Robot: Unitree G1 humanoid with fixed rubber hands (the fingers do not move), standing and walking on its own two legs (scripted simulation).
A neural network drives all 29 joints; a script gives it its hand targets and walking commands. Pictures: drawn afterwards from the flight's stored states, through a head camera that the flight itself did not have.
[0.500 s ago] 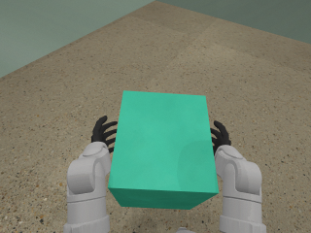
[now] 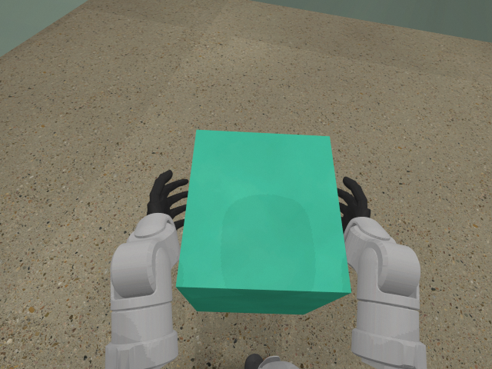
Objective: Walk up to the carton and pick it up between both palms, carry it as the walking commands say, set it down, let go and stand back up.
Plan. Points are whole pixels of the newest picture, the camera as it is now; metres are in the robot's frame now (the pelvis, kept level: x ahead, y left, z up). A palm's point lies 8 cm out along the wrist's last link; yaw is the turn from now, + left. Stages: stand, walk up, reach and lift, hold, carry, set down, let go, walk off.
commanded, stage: carry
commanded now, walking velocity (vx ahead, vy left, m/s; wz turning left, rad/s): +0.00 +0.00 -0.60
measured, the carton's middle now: (256, 233) +0.34 -0.02 +0.03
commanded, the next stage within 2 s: none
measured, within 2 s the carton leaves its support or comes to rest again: neither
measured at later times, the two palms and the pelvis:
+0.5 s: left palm (246, 278) +0.25 +0.01 +0.08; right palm (478, 361) +0.14 -0.26 +0.09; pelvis -0.11 +0.00 +0.00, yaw -18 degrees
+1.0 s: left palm out of the picture +0.12 -0.07 +0.09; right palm out of the picture -0.06 -0.30 +0.08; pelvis -0.23 +0.02 +0.00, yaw -35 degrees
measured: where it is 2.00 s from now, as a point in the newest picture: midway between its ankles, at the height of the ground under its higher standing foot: outside the picture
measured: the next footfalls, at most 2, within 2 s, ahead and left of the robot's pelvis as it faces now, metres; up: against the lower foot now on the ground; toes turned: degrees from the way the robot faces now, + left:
right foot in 0.22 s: +0.02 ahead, -0.15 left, +0.00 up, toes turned -16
left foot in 0.50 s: -0.03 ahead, +0.09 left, +0.00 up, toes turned -13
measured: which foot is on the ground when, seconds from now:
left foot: down 0.00-0.24, up 0.26-0.48, down 0.50-0.76, up 0.78-1.00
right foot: up 0.00-0.20, down 0.22-0.52, up 0.54-0.74, down 0.76-1.00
